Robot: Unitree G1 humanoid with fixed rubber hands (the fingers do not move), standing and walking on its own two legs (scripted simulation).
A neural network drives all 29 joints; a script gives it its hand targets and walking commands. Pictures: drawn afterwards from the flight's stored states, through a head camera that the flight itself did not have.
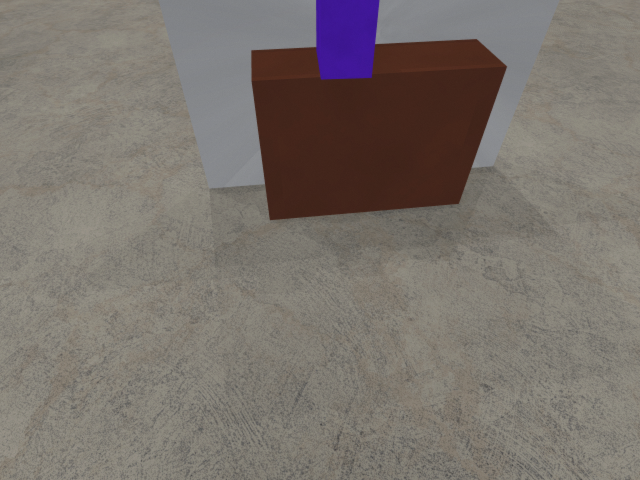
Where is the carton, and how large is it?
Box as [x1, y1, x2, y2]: [316, 0, 378, 78]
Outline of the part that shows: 316,0 316,50 321,78 371,77 378,0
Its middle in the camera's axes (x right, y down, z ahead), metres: +0.09 -0.74 +1.31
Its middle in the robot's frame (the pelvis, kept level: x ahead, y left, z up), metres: +1.49 -0.06 +0.02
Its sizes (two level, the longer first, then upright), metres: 0.253 0.177 0.265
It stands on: a pedestal, 0.66 m high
